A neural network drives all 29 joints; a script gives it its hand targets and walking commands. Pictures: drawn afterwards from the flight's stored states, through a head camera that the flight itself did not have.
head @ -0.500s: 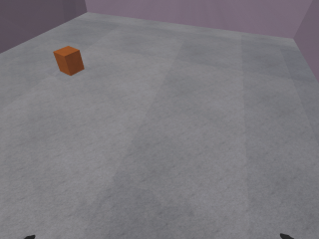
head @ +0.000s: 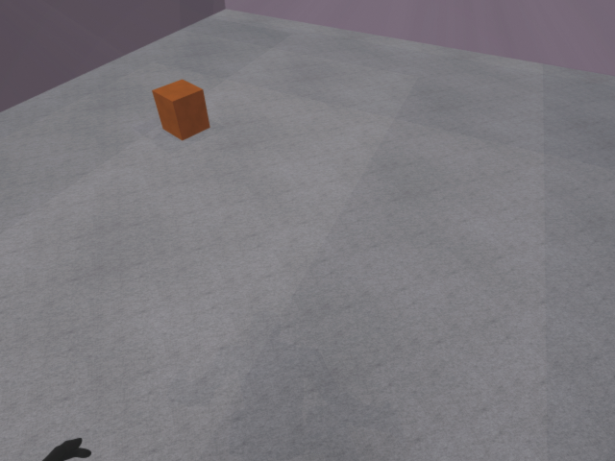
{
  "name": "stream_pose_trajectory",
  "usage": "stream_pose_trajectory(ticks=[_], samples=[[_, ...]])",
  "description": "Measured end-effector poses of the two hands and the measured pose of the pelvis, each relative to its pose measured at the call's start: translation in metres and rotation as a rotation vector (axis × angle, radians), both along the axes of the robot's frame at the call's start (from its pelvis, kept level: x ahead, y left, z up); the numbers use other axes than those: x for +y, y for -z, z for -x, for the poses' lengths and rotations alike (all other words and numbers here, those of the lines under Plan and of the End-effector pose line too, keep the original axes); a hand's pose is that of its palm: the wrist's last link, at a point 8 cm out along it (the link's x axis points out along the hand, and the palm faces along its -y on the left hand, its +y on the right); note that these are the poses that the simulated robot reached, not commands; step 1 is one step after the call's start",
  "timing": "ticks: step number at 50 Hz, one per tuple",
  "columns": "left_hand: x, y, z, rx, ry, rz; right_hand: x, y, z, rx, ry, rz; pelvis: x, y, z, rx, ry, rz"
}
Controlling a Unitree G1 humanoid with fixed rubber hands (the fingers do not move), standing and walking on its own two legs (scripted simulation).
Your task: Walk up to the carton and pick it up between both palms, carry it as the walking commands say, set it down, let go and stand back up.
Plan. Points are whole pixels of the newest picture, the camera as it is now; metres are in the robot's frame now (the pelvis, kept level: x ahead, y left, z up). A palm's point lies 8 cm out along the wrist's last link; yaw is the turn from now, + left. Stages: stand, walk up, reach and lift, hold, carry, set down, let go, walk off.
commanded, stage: walk up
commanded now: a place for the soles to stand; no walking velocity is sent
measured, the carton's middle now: (182, 109) +2.12 +0.80 -0.63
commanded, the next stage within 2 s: none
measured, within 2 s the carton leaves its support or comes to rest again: neither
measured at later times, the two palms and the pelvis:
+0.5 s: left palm (65, 331) +0.34 +0.40 -0.07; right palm (520, 386) +0.27 -0.30 -0.07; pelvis +0.24 +0.05 +0.01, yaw +6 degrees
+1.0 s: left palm (71, 250) +0.52 +0.48 -0.08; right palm (425, 232) +0.57 -0.21 -0.05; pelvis +0.47 +0.12 +0.01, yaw +11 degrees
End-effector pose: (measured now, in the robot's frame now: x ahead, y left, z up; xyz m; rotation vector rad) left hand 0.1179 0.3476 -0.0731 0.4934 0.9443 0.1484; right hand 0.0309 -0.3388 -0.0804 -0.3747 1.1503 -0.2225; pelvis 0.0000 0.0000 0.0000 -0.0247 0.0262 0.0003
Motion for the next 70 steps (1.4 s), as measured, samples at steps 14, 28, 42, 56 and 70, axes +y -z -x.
stream_pose_trajectory(ticks=[14, 28, 42, 56, 70], samples=[[0.064, 0.011, -0.101, -0.014, -0.104, 0.007, 0.056, -0.022, -0.239, -0.212, -0.158, 0.041, 0.05, 0.007, -0.141, -0.044, -0.07, 0.013], [0.055, 0.0, -0.243, 0.006, -0.11, -0.019, 0.037, 0.004, -0.284, 0.084, -0.106, 0.028, 0.039, 0.004, -0.277, -0.001, -0.13, -0.031], [0.115, -0.002, -0.327, -0.021, -0.199, 0.006, 0.119, -0.032, -0.541, -0.22, -0.273, 0.007, 0.093, -0.003, -0.401, -0.066, -0.178, 0.02], [0.138, 0.003, -0.46, 0.019, -0.199, 0.04, 0.123, -0.022, -0.548, 0.091, -0.164, 0.08, 0.124, -0.011, -0.518, -0.006, -0.201, -0.008], [0.153, -0.009, -0.52, 0.001, -0.293, 0.013, 0.181, -0.021, -0.783, -0.197, -0.327, -0.026, 0.139, -0.009, -0.627, -0.087, -0.261, -0.018]])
